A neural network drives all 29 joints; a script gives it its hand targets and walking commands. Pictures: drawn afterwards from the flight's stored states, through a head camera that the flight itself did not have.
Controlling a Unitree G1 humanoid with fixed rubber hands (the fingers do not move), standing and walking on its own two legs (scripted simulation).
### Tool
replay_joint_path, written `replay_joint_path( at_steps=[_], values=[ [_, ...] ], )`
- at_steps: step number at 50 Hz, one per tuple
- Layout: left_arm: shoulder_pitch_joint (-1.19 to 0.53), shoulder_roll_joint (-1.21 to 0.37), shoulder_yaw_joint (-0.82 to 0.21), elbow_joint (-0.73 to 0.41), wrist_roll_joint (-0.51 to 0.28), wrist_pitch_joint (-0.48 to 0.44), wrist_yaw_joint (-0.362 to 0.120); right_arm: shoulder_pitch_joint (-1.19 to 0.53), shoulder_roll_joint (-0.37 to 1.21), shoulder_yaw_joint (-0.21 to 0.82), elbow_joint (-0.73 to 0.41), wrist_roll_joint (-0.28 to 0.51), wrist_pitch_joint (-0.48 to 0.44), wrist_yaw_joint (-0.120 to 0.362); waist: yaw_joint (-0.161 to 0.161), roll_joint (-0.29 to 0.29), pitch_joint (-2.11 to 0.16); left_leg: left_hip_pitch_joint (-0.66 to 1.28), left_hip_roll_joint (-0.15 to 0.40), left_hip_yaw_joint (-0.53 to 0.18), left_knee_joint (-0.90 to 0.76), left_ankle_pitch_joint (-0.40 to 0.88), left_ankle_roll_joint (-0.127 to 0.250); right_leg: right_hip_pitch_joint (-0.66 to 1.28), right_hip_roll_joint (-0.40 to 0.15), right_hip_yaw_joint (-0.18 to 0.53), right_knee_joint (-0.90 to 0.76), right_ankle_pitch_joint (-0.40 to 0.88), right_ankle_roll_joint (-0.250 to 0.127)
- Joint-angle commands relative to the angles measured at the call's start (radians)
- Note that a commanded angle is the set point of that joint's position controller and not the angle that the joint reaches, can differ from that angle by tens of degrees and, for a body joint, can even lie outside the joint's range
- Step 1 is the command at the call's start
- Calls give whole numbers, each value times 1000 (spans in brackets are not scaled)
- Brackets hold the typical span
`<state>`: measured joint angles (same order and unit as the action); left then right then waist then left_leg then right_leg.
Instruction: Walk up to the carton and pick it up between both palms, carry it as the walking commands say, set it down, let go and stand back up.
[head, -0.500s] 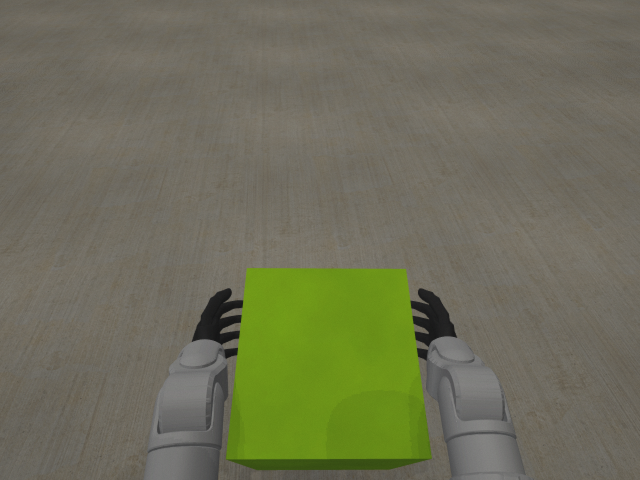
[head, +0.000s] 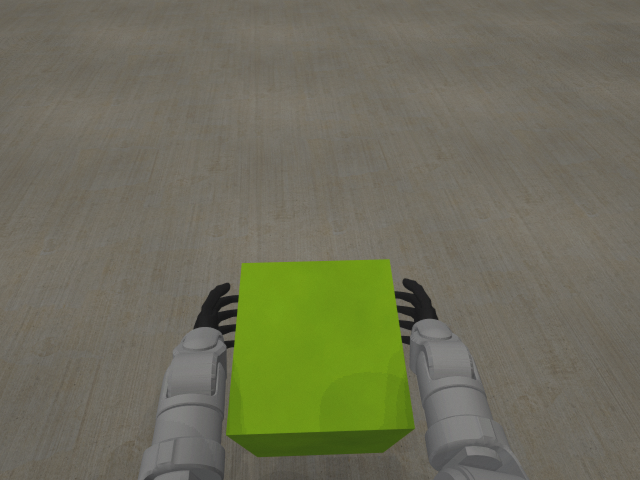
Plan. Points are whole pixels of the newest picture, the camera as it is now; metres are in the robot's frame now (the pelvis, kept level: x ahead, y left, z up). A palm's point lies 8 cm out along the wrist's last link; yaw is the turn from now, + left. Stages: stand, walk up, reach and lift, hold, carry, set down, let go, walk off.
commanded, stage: set down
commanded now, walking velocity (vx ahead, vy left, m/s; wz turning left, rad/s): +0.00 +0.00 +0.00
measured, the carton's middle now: (318, 365) +0.30 +0.01 -0.07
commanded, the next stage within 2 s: none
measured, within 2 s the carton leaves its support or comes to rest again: neither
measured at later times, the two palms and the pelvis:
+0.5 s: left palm (224, 353) +0.32 +0.16 -0.09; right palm (408, 347) +0.34 -0.13 -0.09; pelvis +0.00 +0.00 -0.02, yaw -1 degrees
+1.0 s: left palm (237, 378) +0.33 +0.15 -0.19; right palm (396, 362) +0.36 -0.13 -0.19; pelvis -0.03 +0.01 -0.06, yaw -2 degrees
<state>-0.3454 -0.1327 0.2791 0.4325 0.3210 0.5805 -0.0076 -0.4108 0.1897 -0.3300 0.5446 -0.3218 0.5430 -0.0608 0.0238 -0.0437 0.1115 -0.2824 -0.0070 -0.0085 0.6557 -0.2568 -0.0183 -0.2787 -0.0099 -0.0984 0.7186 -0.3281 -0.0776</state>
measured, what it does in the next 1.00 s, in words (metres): lowers itself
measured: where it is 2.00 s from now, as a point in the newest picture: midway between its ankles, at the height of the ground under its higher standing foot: outside the picture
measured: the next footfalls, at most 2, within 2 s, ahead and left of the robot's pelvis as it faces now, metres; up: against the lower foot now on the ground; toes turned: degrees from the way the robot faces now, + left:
none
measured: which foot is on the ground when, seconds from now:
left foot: down 0.00-1.00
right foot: down 0.00-1.00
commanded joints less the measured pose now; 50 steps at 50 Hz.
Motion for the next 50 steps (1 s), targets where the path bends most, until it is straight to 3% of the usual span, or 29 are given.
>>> replay_joint_path(
  at_steps=[1,3,4,5,7,9,10,11,13,15,17,19,21,24,28,31,32,33,34,36,39,41,42,43,44,45,48,49,50],
  values=[
    [-820,-1008,-373,58,-199,-136,-199,-734,921,367,58,182,-127,258,-61,63,-365,19,-75,-74,-20,-8,48,-98,48,214,-146,24,16],
    [-735,-1022,-360,86,-172,-145,-186,-699,888,383,63,190,-146,269,-19,162,-440,-8,-84,-63,-35,50,35,-26,55,219,-127,110,14],
    [-756,-1004,-352,105,-164,-151,-178,-705,864,326,91,152,-149,260,-69,85,-377,-32,-82,-74,-28,14,40,-98,71,198,-114,75,22],
    [-725,-1007,-361,116,-171,-161,-178,-652,849,313,103,137,-159,259,-80,126,-399,-31,-85,-76,-34,47,32,-86,78,204,-111,119,16],
    [-687,-1029,-383,100,-173,-201,-172,-656,839,373,63,156,-205,252,-55,151,-486,-59,-92,-71,-2,122,26,-24,66,232,-98,217,11],
    [-691,-970,-378,98,-169,-229,-166,-630,841,348,105,134,-220,242,-57,47,-467,-93,-89,-78,16,191,37,-78,81,208,-75,272,38],
    [-643,-933,-319,139,-136,-232,-169,-634,818,348,98,127,-231,236,-14,70,-454,-143,-98,-65,21,123,39,-56,69,229,-88,221,40],
    [-690,-943,-349,116,-160,-251,-164,-637,817,341,83,121,-246,233,-67,90,-444,-141,-91,-75,26,103,41,-114,76,221,-59,208,32],
    [-654,-975,-357,138,-151,-287,-158,-698,825,415,18,162,-296,240,-11,79,-558,-133,-91,-74,61,150,45,-93,91,215,-22,234,34],
    [-710,-955,-401,69,-178,-316,-161,-630,818,365,88,132,-311,235,-62,79,-570,-145,-95,-76,72,157,41,-141,94,214,-10,242,29],
    [-661,-953,-404,72,-144,-346,-149,-582,805,402,82,131,-345,229,-34,144,-611,-167,-103,-70,103,265,30,-158,99,227,28,352,33],
    [-659,-902,-413,64,-168,-387,-151,-598,794,427,79,141,-376,212,-57,53,-701,-237,-107,-84,130,236,47,-153,96,232,40,348,48],
    [-688,-889,-456,31,-171,-422,-132,-573,776,442,81,146,-411,205,-46,112,-721,-232,-108,-82,159,291,37,-204,115,232,83,386,38],
    [-608,-839,-415,107,-146,-447,-100,-653,682,506,-5,179,-458,184,1,82,-783,-314,-111,-74,192,253,42,-202,108,231,113,350,36],
    [-586,-726,-466,39,-174,-507,-43,-573,585,536,-7,187,-501,138,-30,99,-905,-353,-116,-70,257,323,32,-257,115,223,181,436,37],
    [-606,-563,-482,-25,-196,-553,19,-535,479,512,50,189,-536,69,-50,120,-950,-412,-111,-58,293,283,20,-312,101,222,221,407,46],
    [-616,-514,-464,-26,-201,-563,47,-574,420,525,21,208,-549,50,-18,92,-973,-412,-110,-42,296,251,25,-344,117,210,226,362,48],
    [-585,-465,-448,38,-196,-562,62,-554,362,475,43,192,-555,26,-52,111,-921,-447,-113,-31,295,155,22,-370,112,204,205,266,49],
    [-577,-374,-405,21,-190,-574,92,-541,327,481,73,200,-546,9,1,54,-860,-483,-106,-31,284,123,29,-375,120,191,211,235,54],
    [-611,-244,-458,-76,-235,-602,138,-536,210,480,19,242,-580,-24,12,132,-938,-490,-100,-8,296,107,28,-331,100,205,218,249,45],
    [-521,-55,-383,16,-270,-597,202,-546,-10,426,-22,286,-577,-87,0,65,-806,-504,-86,3,271,17,44,-327,91,184,180,142,42],
    [-579,38,-289,48,-248,-586,223,-633,-47,430,32,323,-555,-108,64,72,-701,-579,-77,1,273,-71,59,-340,70,202,170,40,37],
    [-617,26,-311,20,-278,-592,224,-620,-61,409,58,332,-559,-109,10,82,-730,-569,-75,-11,265,-64,57,-358,74,183,182,35,28],
    [-605,32,-298,44,-280,-595,229,-639,-63,433,23,354,-568,-110,36,37,-758,-537,-74,-12,266,-29,58,-370,79,176,178,57,35],
    [-603,50,-328,6,-283,-613,231,-560,-56,413,71,329,-568,-124,-13,86,-758,-573,-79,-11,300,15,50,-346,73,186,201,138,32],
    [-638,-1,-304,16,-297,-611,237,-649,-88,412,42,356,-579,-119,18,109,-802,-537,-84,-21,291,21,46,-379,74,193,214,103,24],
    [-569,-46,-340,70,-314,-621,240,-601,-92,406,68,349,-599,-120,-54,86,-857,-513,-92,-29,333,133,32,-413,101,174,246,217,29],
    [-572,-10,-288,67,-283,-632,246,-640,-99,440,56,353,-604,-121,20,84,-851,-579,-93,-28,353,162,26,-431,91,202,276,253,35],
    [-608,16,-299,25,-290,-653,238,-629,-79,440,52,356,-606,-126,5,70,-893,-619,-98,-28,371,168,36,-410,94,216,273,282,42]
  ],
)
